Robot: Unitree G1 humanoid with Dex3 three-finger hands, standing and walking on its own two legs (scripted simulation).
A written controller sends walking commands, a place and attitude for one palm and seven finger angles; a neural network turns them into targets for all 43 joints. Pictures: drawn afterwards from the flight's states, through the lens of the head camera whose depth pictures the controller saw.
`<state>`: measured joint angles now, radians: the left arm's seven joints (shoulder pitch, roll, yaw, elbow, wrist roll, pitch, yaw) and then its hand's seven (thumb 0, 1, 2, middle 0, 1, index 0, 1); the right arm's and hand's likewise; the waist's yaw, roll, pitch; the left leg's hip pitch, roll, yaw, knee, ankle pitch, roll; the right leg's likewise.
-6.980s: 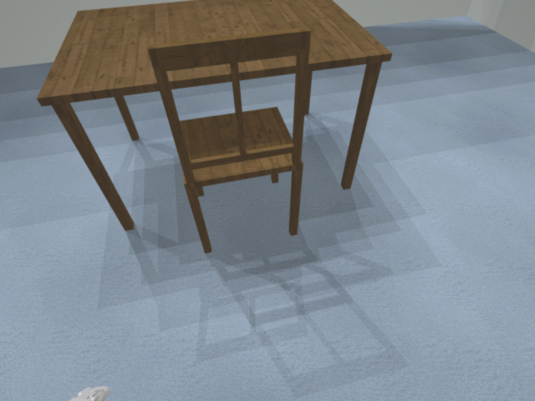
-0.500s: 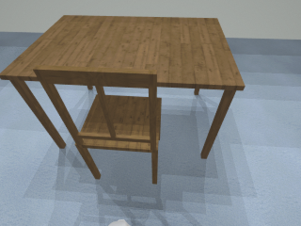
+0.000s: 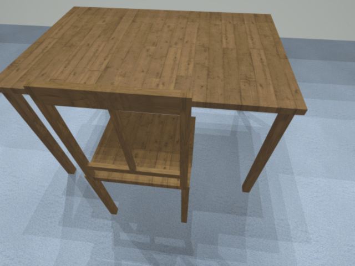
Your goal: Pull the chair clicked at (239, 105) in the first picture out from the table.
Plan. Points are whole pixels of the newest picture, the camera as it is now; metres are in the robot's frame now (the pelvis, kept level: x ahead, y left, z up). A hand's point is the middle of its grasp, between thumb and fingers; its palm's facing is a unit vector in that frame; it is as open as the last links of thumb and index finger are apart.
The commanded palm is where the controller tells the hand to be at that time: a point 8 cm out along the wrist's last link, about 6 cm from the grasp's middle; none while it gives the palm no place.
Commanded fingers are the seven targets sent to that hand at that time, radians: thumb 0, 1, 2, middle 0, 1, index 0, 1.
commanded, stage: come to a stop and stand still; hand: left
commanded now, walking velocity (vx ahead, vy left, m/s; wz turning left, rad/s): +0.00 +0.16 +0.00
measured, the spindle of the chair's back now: (124, 143) +0.47 +0.22 -0.07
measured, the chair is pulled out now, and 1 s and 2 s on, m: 0.00 0.00 0.00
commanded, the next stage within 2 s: look again from close up in 0.56 s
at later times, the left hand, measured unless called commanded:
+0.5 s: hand out of the picture +0.01 +0.21 -0.16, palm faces +0.05 -0.98 -0.22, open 7.4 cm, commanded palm none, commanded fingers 0.00 0.90 0.90 -0.20 -0.30 -0.20 -0.30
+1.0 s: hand out of the picture -0.02 +0.18 -0.16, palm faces +0.03 -0.98 -0.21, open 7.4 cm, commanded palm none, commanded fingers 0.00 0.90 0.90 -0.20 -0.30 -0.20 -0.30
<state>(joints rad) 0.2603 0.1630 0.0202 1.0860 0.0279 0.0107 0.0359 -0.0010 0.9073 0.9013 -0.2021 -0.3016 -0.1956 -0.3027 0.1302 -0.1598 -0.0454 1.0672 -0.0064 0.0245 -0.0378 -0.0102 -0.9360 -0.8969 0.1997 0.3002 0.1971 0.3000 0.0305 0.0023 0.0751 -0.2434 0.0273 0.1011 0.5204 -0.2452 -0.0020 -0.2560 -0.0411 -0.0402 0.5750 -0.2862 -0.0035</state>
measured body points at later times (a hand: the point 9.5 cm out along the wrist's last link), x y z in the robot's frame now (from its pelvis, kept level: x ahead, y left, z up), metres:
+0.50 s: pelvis -0.02 +0.02 +0.01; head -0.01 +0.02 +0.46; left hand +0.01 +0.26 -0.15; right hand -0.02 -0.19 -0.15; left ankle -0.04 +0.12 -0.73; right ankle +0.01 -0.11 -0.73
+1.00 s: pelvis +0.00 +0.02 +0.00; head +0.00 -0.01 +0.45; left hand -0.02 +0.23 -0.15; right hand +0.01 -0.20 -0.16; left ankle -0.04 +0.12 -0.73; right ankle +0.01 -0.11 -0.73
